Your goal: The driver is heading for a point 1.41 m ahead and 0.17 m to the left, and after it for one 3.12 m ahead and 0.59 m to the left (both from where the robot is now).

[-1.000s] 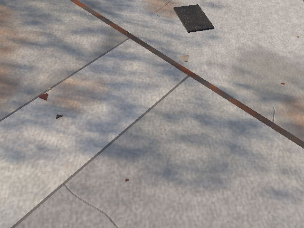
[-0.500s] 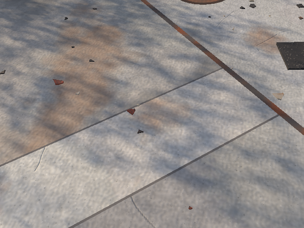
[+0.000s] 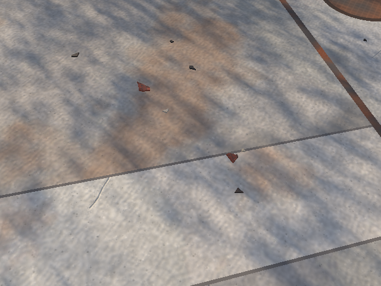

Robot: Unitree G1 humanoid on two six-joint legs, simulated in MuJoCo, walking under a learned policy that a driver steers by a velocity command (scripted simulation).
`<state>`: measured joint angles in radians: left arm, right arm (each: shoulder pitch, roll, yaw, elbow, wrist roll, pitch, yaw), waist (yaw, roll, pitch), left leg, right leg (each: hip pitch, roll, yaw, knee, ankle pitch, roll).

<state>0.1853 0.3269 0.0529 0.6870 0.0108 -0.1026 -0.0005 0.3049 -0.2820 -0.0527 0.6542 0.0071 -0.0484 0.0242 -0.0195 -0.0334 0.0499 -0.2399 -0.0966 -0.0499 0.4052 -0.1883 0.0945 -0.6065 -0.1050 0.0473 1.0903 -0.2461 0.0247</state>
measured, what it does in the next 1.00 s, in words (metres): walks ahead, turning left: right foot, then left foot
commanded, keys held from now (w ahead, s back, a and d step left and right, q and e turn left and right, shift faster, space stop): w+q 0.40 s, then w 0.34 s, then w+e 0.26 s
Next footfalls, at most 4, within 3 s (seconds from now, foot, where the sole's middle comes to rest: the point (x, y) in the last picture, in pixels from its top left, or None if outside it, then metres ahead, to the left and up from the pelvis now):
0.30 right None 0.38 -0.11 -0.78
0.80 left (123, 256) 0.55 0.22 -0.78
1.32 right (172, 175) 0.89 0.06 -0.78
1.78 left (115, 169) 0.92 0.29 -0.78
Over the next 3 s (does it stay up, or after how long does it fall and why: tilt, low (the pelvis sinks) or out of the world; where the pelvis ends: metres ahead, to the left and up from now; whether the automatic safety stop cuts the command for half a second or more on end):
stays up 0.95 0.13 0.00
